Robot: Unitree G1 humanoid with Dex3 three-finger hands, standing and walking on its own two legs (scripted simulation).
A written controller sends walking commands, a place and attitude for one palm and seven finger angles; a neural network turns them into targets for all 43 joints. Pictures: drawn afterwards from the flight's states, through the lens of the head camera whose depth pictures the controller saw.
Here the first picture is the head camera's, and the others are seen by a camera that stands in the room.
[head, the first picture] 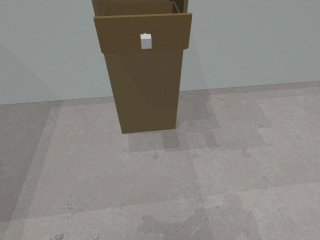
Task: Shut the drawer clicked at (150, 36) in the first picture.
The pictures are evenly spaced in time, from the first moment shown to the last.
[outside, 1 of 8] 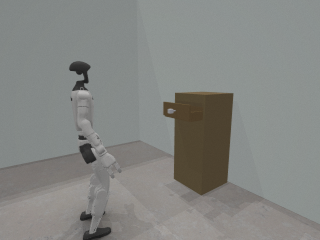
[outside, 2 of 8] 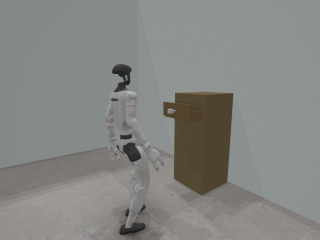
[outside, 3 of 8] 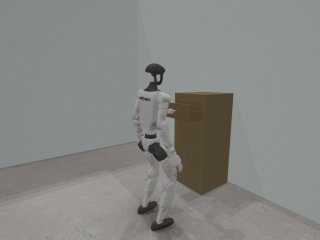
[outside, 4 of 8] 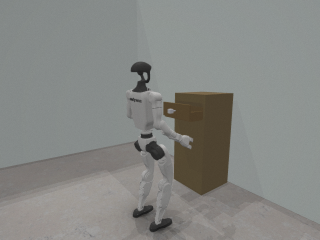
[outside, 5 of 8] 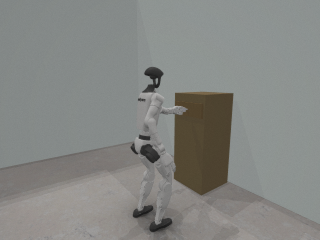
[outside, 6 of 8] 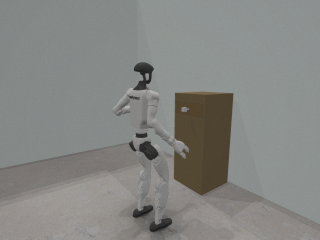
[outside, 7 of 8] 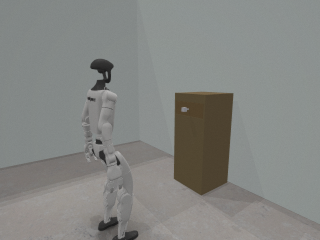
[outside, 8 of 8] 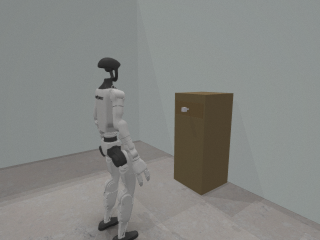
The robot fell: no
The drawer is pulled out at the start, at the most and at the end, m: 0.18 0.18 0.00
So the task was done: yes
